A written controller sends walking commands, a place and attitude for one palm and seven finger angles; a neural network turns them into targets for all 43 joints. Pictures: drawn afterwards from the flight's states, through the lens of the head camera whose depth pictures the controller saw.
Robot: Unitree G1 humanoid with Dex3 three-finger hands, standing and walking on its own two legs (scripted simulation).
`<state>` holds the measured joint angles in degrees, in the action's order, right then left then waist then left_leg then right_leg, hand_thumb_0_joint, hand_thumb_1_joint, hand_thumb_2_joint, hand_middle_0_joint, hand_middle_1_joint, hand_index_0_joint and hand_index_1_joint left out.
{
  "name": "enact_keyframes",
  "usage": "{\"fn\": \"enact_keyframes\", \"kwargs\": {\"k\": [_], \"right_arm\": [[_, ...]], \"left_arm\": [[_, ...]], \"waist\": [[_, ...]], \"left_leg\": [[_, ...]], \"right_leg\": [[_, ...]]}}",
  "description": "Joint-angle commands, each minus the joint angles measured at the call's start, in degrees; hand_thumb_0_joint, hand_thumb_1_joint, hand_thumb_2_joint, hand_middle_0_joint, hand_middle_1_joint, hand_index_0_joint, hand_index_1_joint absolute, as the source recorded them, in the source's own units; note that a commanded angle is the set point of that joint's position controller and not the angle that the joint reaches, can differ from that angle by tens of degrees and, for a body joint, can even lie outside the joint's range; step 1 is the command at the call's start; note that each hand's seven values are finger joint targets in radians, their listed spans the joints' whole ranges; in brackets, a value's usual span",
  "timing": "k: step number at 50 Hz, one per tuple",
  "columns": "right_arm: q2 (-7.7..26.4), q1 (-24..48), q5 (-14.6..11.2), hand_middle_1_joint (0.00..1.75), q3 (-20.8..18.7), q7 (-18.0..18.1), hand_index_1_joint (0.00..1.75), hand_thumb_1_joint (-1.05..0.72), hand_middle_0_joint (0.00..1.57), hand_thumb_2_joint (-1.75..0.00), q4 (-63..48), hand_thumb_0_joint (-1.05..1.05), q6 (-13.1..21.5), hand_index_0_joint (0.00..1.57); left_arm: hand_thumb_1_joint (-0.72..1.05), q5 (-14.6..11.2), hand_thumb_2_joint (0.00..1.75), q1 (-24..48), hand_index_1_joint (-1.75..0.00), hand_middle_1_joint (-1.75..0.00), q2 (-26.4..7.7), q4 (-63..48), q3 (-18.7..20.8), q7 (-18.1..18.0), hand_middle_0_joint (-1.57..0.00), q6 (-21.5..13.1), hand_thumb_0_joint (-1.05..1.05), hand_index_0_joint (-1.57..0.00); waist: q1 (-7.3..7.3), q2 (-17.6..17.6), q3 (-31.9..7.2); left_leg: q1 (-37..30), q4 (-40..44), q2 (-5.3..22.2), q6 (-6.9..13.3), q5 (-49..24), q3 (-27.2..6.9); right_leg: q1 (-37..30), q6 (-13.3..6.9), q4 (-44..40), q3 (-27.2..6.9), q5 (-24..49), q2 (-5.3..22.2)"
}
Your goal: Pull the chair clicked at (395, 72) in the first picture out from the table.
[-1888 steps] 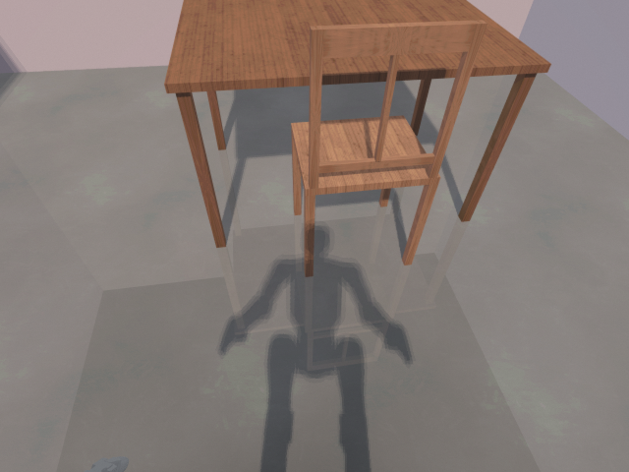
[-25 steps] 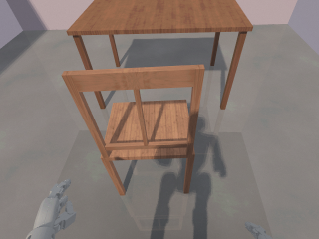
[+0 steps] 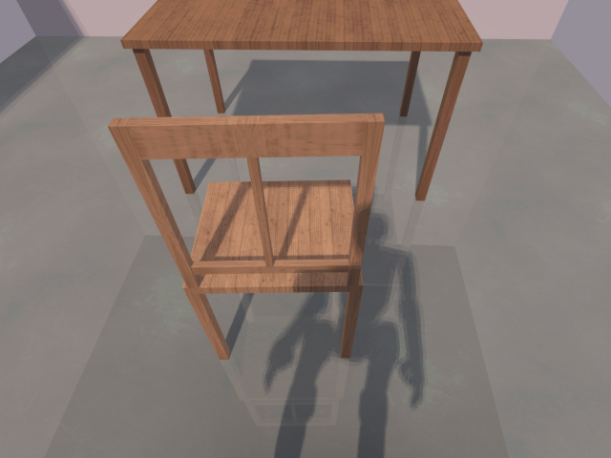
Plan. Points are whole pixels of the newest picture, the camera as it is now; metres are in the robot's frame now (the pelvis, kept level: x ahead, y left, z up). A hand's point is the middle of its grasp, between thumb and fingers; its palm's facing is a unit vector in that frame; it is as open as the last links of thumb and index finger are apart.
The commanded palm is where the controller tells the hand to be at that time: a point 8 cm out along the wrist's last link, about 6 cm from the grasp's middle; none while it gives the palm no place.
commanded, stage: let the arm hang, fingers relaxed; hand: left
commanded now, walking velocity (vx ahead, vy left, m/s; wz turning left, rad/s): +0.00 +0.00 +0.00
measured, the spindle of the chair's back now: (262, 217) +0.55 +0.12 -0.07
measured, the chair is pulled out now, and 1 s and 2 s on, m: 0.58 0.58 0.58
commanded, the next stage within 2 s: look to check the result in 0.46 s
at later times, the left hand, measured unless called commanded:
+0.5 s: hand out of the picture -0.01 +0.15 -0.17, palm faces +0.02 -0.99 -0.16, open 7.3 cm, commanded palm none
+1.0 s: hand out of the picture +0.00 +0.15 -0.17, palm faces +0.02 -0.98 -0.17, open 7.4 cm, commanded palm none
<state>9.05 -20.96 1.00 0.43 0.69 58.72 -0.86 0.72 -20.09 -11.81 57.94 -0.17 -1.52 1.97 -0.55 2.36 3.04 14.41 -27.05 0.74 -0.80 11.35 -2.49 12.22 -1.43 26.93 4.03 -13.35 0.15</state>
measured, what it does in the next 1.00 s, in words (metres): stands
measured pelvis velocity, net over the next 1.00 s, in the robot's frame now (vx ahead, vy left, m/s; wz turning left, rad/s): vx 0.01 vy -0.01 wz -0.01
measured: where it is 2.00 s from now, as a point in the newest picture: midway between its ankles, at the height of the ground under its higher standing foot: outside the picture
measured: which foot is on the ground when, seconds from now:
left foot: down 0.00-1.00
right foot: down 0.00-1.00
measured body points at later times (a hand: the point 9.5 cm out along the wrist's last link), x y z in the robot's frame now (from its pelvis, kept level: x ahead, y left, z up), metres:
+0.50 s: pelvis +0.01 -0.01 +0.00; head +0.02 -0.01 +0.45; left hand -0.01 +0.20 -0.16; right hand -0.01 -0.21 -0.16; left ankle +0.04 +0.13 -0.74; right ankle +0.01 -0.10 -0.74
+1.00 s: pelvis +0.01 -0.01 +0.00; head +0.03 -0.01 +0.45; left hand +0.01 +0.21 -0.16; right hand -0.01 -0.21 -0.16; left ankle +0.04 +0.13 -0.74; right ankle +0.01 -0.10 -0.74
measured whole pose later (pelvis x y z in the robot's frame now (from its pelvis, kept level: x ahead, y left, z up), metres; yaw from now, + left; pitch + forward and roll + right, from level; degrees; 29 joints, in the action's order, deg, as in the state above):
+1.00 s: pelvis +0.01 -0.01 +0.00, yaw +0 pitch -1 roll +0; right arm 6.7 -18.9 0.6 0.4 2.0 61.8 0.3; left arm 0.5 -17.9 -7.1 60.5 -0.6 -2.1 0.6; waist -0.4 0.6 3.8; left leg 13.4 -26.2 1.4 -1.6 11.8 -2.4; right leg 11.4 -1.9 26.2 3.9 -13.8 -0.5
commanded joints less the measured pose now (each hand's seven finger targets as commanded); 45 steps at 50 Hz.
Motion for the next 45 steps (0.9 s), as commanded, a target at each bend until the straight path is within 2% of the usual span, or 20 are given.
{"fn": "enact_keyframes", "kwargs": {"k": [1, 3, 6, 7, 11, 12, 18, 23, 25, 27, 29, 31, 37, 39, 41, 42, 45], "right_arm": [[4.9, -4.3, 0.0, 0.30, -1.3, 0.7, 0.30, -0.90, 0.20, -0.90, -1.0, 0.00, 1.1, 0.20], [4.4, -4.6, -0.1, 0.30, -1.2, 0.8, 0.30, -0.90, 0.20, -0.90, -0.3, 0.00, 1.2, 0.20], [3.7, -4.9, -0.1, 0.30, -1.1, 0.9, 0.30, -0.90, 0.20, -0.90, 0.5, 0.00, 1.4, 0.20], [3.4, -4.8, -0.2, 0.30, -1.1, 1.0, 0.30, -0.90, 0.20, -0.90, 0.7, 0.00, 1.3, 0.20], [2.7, -5.0, -0.2, 0.30, -1.0, 1.2, 0.30, -0.90, 0.20, -0.90, 1.5, 0.00, 1.5, 0.20], [2.5, -4.9, -0.2, 0.30, -0.9, 1.3, 0.30, -0.90, 0.20, -0.90, 1.6, 0.00, 1.4, 0.20], [2.0, -4.5, -0.2, 0.30, -0.9, 1.6, 0.30, -0.90, 0.20, -0.90, 1.7, 0.00, 1.7, 0.20], [1.8, -4.0, -0.2, 0.30, -1.0, 1.7, 0.30, -0.90, 0.20, -0.90, 1.7, 0.00, 1.5, 0.20], [1.7, -4.2, -0.2, 0.30, -1.0, 1.7, 0.30, -0.90, 0.20, -0.90, 1.9, 0.00, 1.6, 0.20], [1.7, -4.1, -0.2, 0.30, -1.0, 1.8, 0.30, -0.90, 0.20, -0.90, 1.8, 0.00, 1.5, 0.20], [1.9, -4.0, -0.2, 0.30, -1.0, 1.7, 0.30, -0.90, 0.20, -0.90, 1.9, 0.00, 1.7, 0.20], [1.8, -3.9, -0.2, 0.30, -1.0, 1.7, 0.30, -0.90, 0.20, -0.90, 1.9, 0.00, 1.7, 0.20], [1.8, -3.5, -0.3, 0.30, -1.0, 1.8, 0.30, -0.90, 0.20, -0.90, 2.0, 0.00, 1.5, 0.20], [1.9, -3.5, -0.2, 0.30, -1.0, 1.7, 0.30, -0.90, 0.20, -0.90, 2.1, 0.00, 1.5, 0.20], [1.9, -3.8, -0.2, 0.30, -1.0, 1.7, 0.30, -0.90, 0.20, -0.90, 2.2, 0.00, 1.6, 0.20], [1.9, -3.5, -0.2, 0.30, -1.0, 1.7, 0.30, -0.90, 0.20, -0.90, 2.1, 0.00, 1.4, 0.20], [1.9, -3.4, -0.2, 0.30, -1.0, 1.6, 0.30, -0.90, 0.20, -0.90, 2.1, 0.00, 1.5, 0.20]], "left_arm": [[0.90, -0.4, 0.90, -2.1, -0.30, -0.30, -4.3, -1.7, 0.6, -0.1, -0.20, -1.6, 0.00, -0.20], [0.90, -0.4, 0.90, -2.7, -0.30, -0.30, -4.1, -1.1, 0.5, -0.2, -0.20, -1.7, 0.00, -0.20], [0.90, -0.5, 0.90, -3.3, -0.30, -0.30, -3.4, -0.3, 0.4, -0.4, -0.20, -1.9, 0.00, -0.20], [0.90, -0.4, 0.90, -3.4, -0.30, -0.30, -3.3, 0.1, 0.3, -0.3, -0.20, -1.9, 0.00, -0.20], [0.90, -0.5, 0.90, -3.7, -0.30, -0.30, -2.3, 0.9, 0.3, -0.5, -0.20, -2.0, 0.00, -0.20], [0.90, -0.5, 0.90, -3.8, -0.30, -0.30, -2.2, 1.0, 0.3, -0.5, -0.20, -2.0, 0.00, -0.20], [0.90, -0.4, 0.90, -3.9, -0.30, -0.30, -1.1, 1.2, 0.4, -0.7, -0.20, -2.1, 0.00, -0.20], [0.90, -0.4, 0.90, -3.6, -0.30, -0.30, -0.7, 1.5, 0.4, -0.7, -0.20, -2.1, 0.00, -0.20], [0.90, -0.5, 0.90, -3.4, -0.30, -0.30, -0.7, 1.5, 0.5, -0.7, -0.20, -2.2, 0.00, -0.20], [0.90, -0.5, 0.90, -3.2, -0.30, -0.30, -0.6, 1.3, 0.5, -0.7, -0.20, -2.1, 0.00, -0.20], [0.90, -0.5, 0.90, -3.2, -0.30, -0.30, -0.6, 1.2, 0.6, -0.7, -0.20, -2.2, 0.00, -0.20], [0.90, -0.5, 0.90, -3.0, -0.30, -0.30, -0.6, 1.0, 0.6, -0.7, -0.20, -2.2, 0.00, -0.20], [0.90, -0.5, 0.90, -2.8, -0.30, -0.30, -0.9, 1.0, 0.6, -0.7, -0.20, -2.0, 0.00, -0.20], [0.90, -0.5, 0.90, -2.7, -0.30, -0.30, -1.0, 0.9, 0.7, -0.7, -0.20, -2.1, 0.00, -0.20], [0.90, -0.5, 0.90, -2.7, -0.30, -0.30, -0.9, 0.8, 0.7, -0.7, -0.20, -2.1, 0.00, -0.20], [0.90, -0.5, 0.90, -2.6, -0.30, -0.30, -1.1, 0.9, 0.7, -0.7, -0.20, -2.0, 0.00, -0.20], [0.90, -0.5, 0.90, -2.7, -0.30, -0.30, -1.0, 1.0, 0.7, -0.7, -0.20, -2.1, 0.00, -0.20]], "waist": [[0.38, -4.2, 2.0], [0.39, -2.9, 2.5], [0.39, -3.4, 1.7], [0.43, -3.1, 3.1], [0.37, -2.1, 2.8], [0.44, -1.6, 3.9], [0.48, 0.3, 2.3], [0.48, -1.4, 3.7], [0.38, -1.6, 2.2], [0.43, -1.2, 2.8], [0.45, -2.3, 1.7], [0.44, -2.1, 1.2], [0.65, -2.3, 3.1], [0.53, -2.6, 2.9], [0.43, -1.4, 1.7], [0.57, -1.6, 3.0], [0.49, -1.4, 2.3]], "left_leg": [[1.8, 5.5, 3.1, 3.7, 5.7, -3.9], [1.8, 5.4, 3.0, 3.8, 5.1, -3.6], [0.8, 4.8, 3.0, 3.7, 3.2, -3.3], [1.1, 5.0, 3.0, 3.7, 3.2, -3.2], [0.6, 4.6, 3.1, 3.5, 1.5, -3.0], [1.1, 5.0, 3.2, 3.6, 2.3, -2.9], [0.5, 5.0, 3.5, 3.4, 0.1, -3.2], [0.9, 4.8, 3.5, 3.4, 0.4, -2.9], [0.0, 4.5, 3.5, 3.3, -0.4, -2.9], [0.3, 5.1, 3.7, 3.4, 0.0, -3.0], [0.0, 4.8, 3.7, 3.4, -1.0, -3.0], [-0.6, 4.7, 3.8, 3.3, -2.0, -2.9], [0.4, 5.6, 3.8, 3.5, -0.6, -3.2], [0.2, 5.1, 3.6, 3.4, -0.5, -3.0], [-0.3, 5.3, 3.6, 3.4, -0.2, -3.1], [0.1, 5.6, 3.6, 3.5, 0.5, -3.3], [-0.2, 5.3, 3.6, 3.4, 0.1, -3.1]], "right_leg": [[3.0, -2.7, -8.1, -7.0, -7.0, 5.3], [3.3, -2.8, -8.1, -7.0, -6.8, 5.3], [3.2, -2.9, -7.9, -7.1, -5.4, 5.6], [3.8, -2.9, -8.4, -7.0, -5.4, 5.3], [3.8, -2.9, -7.8, -7.1, -4.0, 5.5], [4.0, -3.0, -8.2, -6.9, -4.6, 5.2], [2.5, -2.9, -7.2, -6.9, -1.0, 5.1], [2.9, -2.8, -7.7, -6.9, -1.2, 5.1], [2.2, -2.9, -7.6, -7.0, -0.6, 5.3], [2.2, -2.8, -7.8, -6.7, -0.7, 4.9], [1.5, -2.7, -7.3, -6.6, 0.3, 5.2], [1.2, -2.7, -7.1, -6.5, 1.3, 5.3], [1.4, -2.7, -7.7, -6.3, 0.1, 4.9], [1.7, -2.7, -7.6, -6.5, -0.5, 5.2], [1.3, -2.7, -7.6, -6.7, -0.8, 5.2], [1.8, -2.7, -7.9, -6.5, -1.0, 4.8], [1.6, -2.7, -7.6, -6.7, -0.6, 5.2]]}}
